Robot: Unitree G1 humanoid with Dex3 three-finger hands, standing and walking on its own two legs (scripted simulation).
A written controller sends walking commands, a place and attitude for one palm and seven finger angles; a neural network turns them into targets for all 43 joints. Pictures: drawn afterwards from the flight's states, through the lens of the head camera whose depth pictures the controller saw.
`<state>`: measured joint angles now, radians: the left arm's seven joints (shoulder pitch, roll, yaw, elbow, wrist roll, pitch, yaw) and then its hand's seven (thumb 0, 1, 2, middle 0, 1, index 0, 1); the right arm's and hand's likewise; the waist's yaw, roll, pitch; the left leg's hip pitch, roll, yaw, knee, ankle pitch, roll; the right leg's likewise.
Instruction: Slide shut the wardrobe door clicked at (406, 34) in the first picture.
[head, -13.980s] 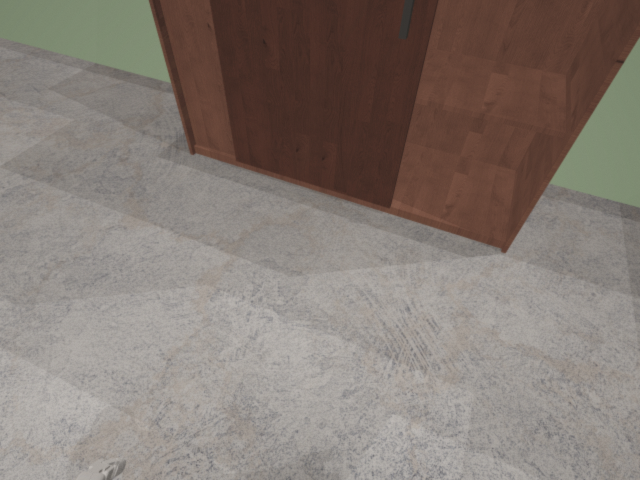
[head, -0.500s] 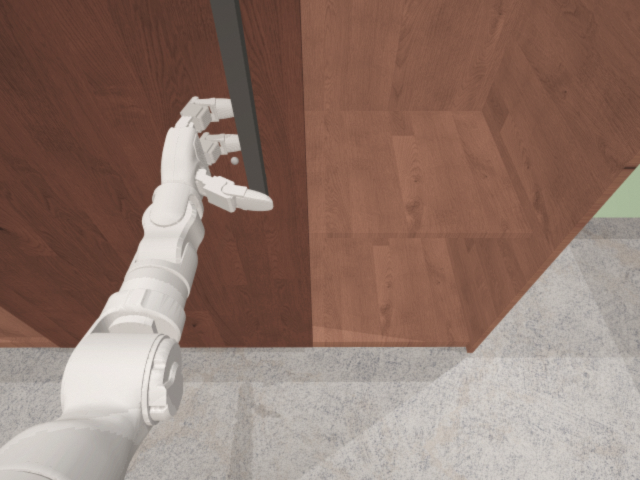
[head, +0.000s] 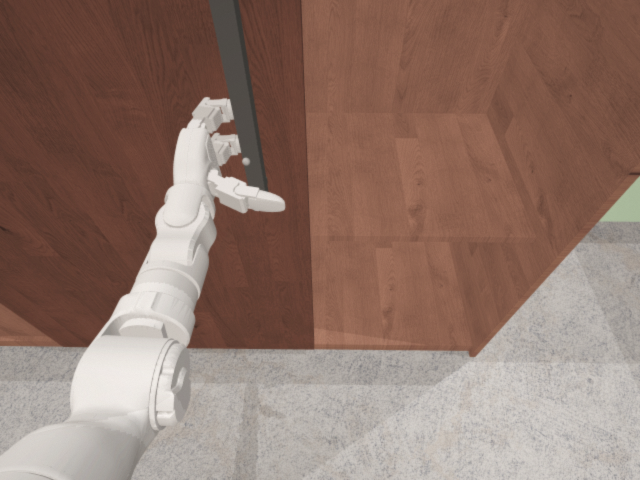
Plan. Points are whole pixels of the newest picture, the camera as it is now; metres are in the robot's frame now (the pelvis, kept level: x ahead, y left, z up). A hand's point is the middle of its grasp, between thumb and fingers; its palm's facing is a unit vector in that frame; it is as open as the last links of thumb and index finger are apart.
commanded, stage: slide the fingers in behind the handle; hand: left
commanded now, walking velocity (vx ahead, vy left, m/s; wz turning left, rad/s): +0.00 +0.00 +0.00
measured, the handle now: (248, 110) +0.52 +0.07 +0.18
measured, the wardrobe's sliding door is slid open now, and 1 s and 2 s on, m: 0.50 0.50 0.50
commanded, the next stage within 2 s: grip the handle and tug to test in 0.76 s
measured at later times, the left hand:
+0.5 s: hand (262, 162) +0.47 +0.05 +0.14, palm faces -0.06 -1.00 +0.00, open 14.0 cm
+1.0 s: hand (257, 163) +0.46 +0.06 +0.14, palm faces -0.07 -1.00 +0.01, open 13.6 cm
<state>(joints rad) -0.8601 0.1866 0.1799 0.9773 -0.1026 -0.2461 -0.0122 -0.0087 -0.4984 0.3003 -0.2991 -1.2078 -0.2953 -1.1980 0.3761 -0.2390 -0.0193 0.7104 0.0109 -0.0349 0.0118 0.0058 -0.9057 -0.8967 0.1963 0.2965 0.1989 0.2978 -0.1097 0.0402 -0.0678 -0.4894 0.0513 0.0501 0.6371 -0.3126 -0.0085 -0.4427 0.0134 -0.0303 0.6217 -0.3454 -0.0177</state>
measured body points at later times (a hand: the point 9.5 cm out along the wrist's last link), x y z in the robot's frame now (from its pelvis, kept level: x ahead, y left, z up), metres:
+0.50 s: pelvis +0.00 +0.00 +0.00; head +0.05 -0.02 +0.45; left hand +0.47 +0.11 +0.14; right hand +0.03 -0.25 -0.13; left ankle +0.00 +0.13 -0.72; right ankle -0.03 -0.11 -0.72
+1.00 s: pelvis -0.01 +0.00 +0.00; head +0.04 -0.01 +0.45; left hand +0.46 +0.11 +0.14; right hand +0.03 -0.25 -0.13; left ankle +0.00 +0.13 -0.72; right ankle -0.03 -0.11 -0.72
